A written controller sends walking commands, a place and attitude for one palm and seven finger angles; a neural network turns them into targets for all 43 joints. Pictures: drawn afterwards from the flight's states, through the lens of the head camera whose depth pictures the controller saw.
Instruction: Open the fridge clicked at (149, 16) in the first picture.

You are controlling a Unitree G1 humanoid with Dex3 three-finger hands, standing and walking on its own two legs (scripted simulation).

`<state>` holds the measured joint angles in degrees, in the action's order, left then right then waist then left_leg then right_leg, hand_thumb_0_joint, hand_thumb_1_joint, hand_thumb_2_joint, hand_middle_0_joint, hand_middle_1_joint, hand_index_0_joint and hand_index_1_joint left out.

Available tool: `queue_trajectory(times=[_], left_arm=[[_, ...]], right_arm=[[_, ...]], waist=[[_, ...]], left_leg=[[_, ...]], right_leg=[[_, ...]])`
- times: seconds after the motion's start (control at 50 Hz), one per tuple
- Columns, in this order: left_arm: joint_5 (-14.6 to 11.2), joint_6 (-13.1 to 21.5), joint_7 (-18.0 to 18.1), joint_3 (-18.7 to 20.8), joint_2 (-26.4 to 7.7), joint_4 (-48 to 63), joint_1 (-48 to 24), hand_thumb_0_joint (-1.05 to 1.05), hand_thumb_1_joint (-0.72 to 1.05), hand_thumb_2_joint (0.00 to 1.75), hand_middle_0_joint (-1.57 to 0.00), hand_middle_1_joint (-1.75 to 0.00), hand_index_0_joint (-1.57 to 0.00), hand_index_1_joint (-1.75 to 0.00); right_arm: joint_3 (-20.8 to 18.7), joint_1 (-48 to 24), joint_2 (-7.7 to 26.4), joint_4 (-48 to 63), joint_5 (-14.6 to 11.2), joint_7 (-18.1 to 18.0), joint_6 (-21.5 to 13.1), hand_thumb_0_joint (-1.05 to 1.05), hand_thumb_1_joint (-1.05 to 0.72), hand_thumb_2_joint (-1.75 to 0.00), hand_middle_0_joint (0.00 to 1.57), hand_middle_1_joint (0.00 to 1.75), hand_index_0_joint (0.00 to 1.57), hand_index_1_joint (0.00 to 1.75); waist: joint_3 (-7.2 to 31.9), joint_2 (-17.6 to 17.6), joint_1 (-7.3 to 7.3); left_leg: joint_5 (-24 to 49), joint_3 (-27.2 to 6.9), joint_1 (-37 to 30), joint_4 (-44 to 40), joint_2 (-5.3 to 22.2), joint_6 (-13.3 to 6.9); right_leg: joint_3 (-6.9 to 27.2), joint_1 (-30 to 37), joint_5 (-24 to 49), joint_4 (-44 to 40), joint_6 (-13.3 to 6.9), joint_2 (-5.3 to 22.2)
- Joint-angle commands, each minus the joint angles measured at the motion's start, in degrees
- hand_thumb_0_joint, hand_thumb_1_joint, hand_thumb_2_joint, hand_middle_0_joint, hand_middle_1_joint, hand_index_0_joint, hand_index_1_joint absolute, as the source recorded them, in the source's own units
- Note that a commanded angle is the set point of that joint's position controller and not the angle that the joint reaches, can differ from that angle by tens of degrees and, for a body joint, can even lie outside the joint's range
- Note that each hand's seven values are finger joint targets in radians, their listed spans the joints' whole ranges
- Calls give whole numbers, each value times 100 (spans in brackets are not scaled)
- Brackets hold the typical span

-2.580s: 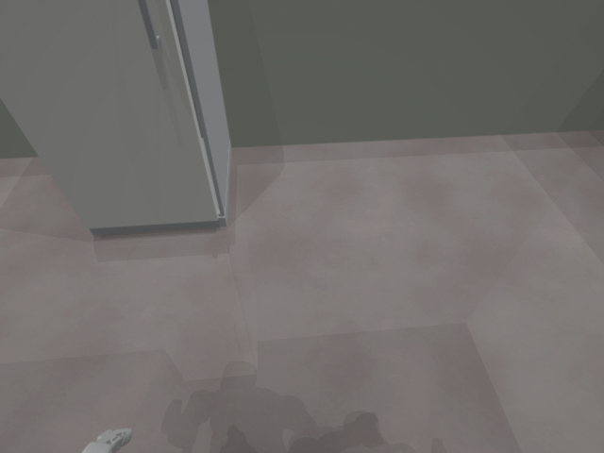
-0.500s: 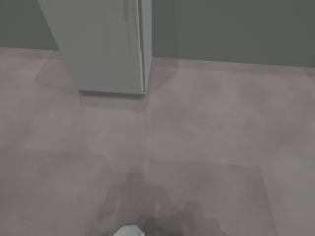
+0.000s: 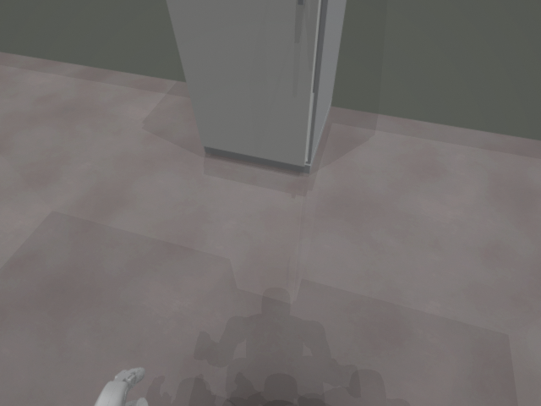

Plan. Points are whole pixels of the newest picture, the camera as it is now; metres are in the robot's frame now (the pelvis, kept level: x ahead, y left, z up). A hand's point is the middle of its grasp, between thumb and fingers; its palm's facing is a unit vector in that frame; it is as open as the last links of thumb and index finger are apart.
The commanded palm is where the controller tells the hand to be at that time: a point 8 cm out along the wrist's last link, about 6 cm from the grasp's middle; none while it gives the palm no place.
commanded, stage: walk to a spot facing it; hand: right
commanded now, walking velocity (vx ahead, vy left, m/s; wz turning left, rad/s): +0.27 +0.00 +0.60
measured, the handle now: out of the picture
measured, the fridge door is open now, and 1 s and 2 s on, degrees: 0 0 0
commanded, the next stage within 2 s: turn to face it in 1.58 s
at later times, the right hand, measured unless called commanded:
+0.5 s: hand (362, 356) +0.23 -0.15 -0.17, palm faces -0.36 +0.92 -0.13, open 7.4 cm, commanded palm none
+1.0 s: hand (301, 271) +0.40 -0.05 -0.17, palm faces -0.44 +0.87 -0.21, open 7.3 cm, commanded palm none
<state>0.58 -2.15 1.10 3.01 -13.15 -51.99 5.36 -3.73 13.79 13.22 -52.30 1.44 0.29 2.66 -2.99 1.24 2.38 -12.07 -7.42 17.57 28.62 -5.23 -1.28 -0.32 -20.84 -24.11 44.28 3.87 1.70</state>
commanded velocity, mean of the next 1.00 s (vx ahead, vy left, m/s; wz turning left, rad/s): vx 0.33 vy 0.00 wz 0.44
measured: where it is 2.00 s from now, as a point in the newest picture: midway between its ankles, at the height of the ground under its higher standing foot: (214, 301)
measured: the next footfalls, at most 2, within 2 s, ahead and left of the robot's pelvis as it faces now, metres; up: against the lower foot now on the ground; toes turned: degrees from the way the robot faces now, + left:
right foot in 0.04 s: +0.03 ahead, -0.12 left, +0.00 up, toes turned +0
left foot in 0.62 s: +0.22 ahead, +0.18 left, +0.00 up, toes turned +32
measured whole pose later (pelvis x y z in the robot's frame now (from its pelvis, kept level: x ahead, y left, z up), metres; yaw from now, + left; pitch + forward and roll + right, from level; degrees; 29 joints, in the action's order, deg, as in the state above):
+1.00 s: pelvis +0.28 +0.11 +0.00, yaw +30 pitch +1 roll +2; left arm 1.9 1.3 -1.4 2.9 -10.7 -53.4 7.7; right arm -3.1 17.2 11.4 -58.6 1.2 0.1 -3.4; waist -0.7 -1.3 0.7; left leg -17.8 2.6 6.1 23.1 -4.2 -3.2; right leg -3.8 -34.4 -10.2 50.4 3.9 9.3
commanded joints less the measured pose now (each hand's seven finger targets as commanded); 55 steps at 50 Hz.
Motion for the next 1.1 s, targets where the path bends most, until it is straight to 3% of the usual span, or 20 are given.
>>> queue_trajectory(times=[0.0,0.02,0.04,0.06,0.1,0.18,0.36,0.48,0.52,0.56,0.58,0.6,0.62,0.64,0.7,0.76,0.84,1.0,1.06,1.08], left_arm=[[-33,330,85,135,-701,187,1098,0,90,90,-20,-30,-20,-30],[54,362,109,260,-1338,136,1361,0,90,90,-20,-30,-20,-30],[60,346,113,311,-1668,190,1428,0,90,90,-20,-30,-20,-30],[81,344,102,243,-1496,303,1173,0,90,90,-20,-30,-20,-30],[72,431,105,71,-929,361,633,0,90,90,-20,-30,-20,-30],[35,570,116,13,-632,174,1177,0,90,90,-20,-30,-20,-30],[57,672,143,17,-478,-416,2339,0,90,90,-20,-30,-20,-30],[143,648,111,66,-535,-753,2703,0,90,90,-20,-30,-20,-30],[130,644,82,101,-632,-754,2609,0,90,90,-20,-30,-20,-30],[72,650,57,141,-822,-672,2343,0,90,90,-20,-30,-20,-30],[24,636,11,133,-848,-591,2172,0,90,90,-20,-30,-20,-30],[-57,613,-79,57,-458,-475,2399,0,90,90,-20,-30,-20,-30],[-75,614,-39,10,-202,-190,2004,0,90,90,-20,-30,-20,-30],[-54,591,-24,66,-331,-78,1533,0,90,90,-20,-30,-20,-30],[42,522,-48,101,-241,-246,1367,0,90,90,-20,-30,-20,-30],[108,347,-64,68,12,-416,1822,0,90,90,-20,-30,-20,-30],[130,331,-145,83,2,-240,1426,0,90,90,-20,-30,-20,-30],[87,531,-281,14,-10,254,-101,0,90,90,-20,-30,-20,-30],[121,622,-176,104,-316,-84,955,0,90,90,-20,-30,-20,-30],[178,662,-109,223,-818,-308,1820,0,90,90,-20,-30,-20,-30]], right_arm=[[-242,-344,955,547,-29,-21,-110,0,-90,-90,20,30,20,30],[-157,-314,542,686,-73,53,-90,0,-90,-90,20,30,20,30],[-194,-663,595,869,-14,93,-119,0,-90,-90,20,30,20,30],[-285,-782,791,895,36,153,-139,0,-90,-90,20,30,20,30],[-349,-392,837,556,90,250,-110,0,-90,-90,20,30,20,30],[-252,-36,415,314,86,290,-60,0,-90,-90,20,30,20,30],[-136,-982,158,494,49,329,-54,0,-90,-90,20,30,20,30],[-10,-1769,-25,644,23,357,-190,0,-90,-90,20,30,20,30],[-27,-1473,13,561,20,326,-252,0,-90,-90,20,30,20,30],[-124,-375,255,241,27,270,-349,0,-90,-90,20,30,20,30],[-228,600,552,-56,49,228,-431,0,-90,-90,20,30,20,30],[-362,1276,1222,-246,40,125,-496,0,-90,-90,20,30,20,30],[-441,1578,1658,-324,-100,34,-451,0,-90,-90,20,30,20,30],[-465,1295,1644,-256,-158,-21,-410,0,-90,-90,20,30,20,30],[-218,114,895,-22,-122,-46,-524,0,-90,-90,20,30,20,30],[-114,-121,657,-91,-25,-46,-650,0,-90,-90,20,30,20,30],[-95,111,467,-215,-22,-30,-715,0,-90,-90,20,30,20,30],[-53,850,626,-504,0,-104,-720,0,-90,-90,20,30,20,30],[-85,677,690,-498,-62,-104,-703,0,-90,-90,20,30,20,30],[-86,729,501,-440,-109,-69,-691,0,-90,-90,20,30,20,30]], waist=[[836,243,-537],[769,-1579,-687],[315,-1996,-760],[-175,-1320,-622],[-266,-1056,-218],[-193,-902,-160],[-505,-757,-487],[-526,-826,-726],[-274,-852,-531],[343,-845,10],[929,-654,496],[1704,706,672],[2095,1359,674],[1542,667,604],[456,-377,-39],[149,98,-495],[84,632,-472],[-56,447,24],[414,121,-529],[1039,-643,-857]], left_leg=[[-1200,-1402,1038,-151,827,-404],[-2224,-398,2389,1281,-16,-50],[-2194,329,2820,2455,111,221],[-1710,113,2663,3050,472,256],[-918,317,2328,3702,536,310],[100,534,2419,4384,575,418],[156,912,3158,3424,1072,462],[-301,1472,2467,1566,970,145],[-535,1737,1597,1141,647,-72],[-429,1909,28,693,312,-297],[133,1754,-1647,217,384,-431],[113,-243,-3555,-14,1856,-922],[992,-2753,-3930,-633,2964,-1441],[521,-2422,-3340,-1009,2955,-1531],[683,-1011,-1117,-1244,2335,-1048],[1337,-55,-84,-1410,1863,-831],[1056,161,-181,-1546,1509,-811],[1871,-246,-1232,-1120,1758,-841],[2662,34,-790,271,1423,-588],[1764,366,73,1633,967,-322]], right_leg=[[108,2290,403,-2286,-233,209],[1779,3001,-1151,-3206,-540,1685],[2913,2330,-1781,-3667,-943,2752],[2771,1474,-1814,-3859,-1155,2752],[1655,1041,-1163,-3711,-725,1963],[144,1500,792,-3378,-415,1323],[-449,2523,2413,-3215,-940,1843],[-1069,2913,3449,-2864,-1022,1975],[-1440,2786,5039,-2261,-936,1955],[-1765,2408,6249,-884,-724,1837],[-1885,1545,5509,427,-443,1703],[-1796,-412,1539,2116,-160,1070],[-1021,-1604,-1084,3752,-23,317],[-300,-1873,-688,4017,-181,563],[-81,-1355,536,3346,-156,1032],[-211,-957,791,2706,-55,973],[-281,-1234,1371,1849,28,866],[-547,-886,1205,-536,-154,501],[-715,1108,1555,-1580,-306,175],[225,2591,1647,-1852,-570,971]])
